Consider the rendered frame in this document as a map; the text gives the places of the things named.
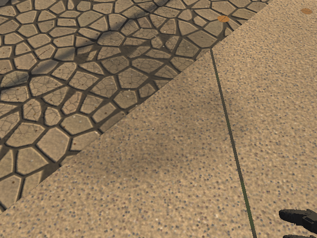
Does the right robot hand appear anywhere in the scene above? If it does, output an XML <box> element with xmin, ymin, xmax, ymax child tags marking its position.
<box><xmin>278</xmin><ymin>208</ymin><xmax>317</xmax><ymax>238</ymax></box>

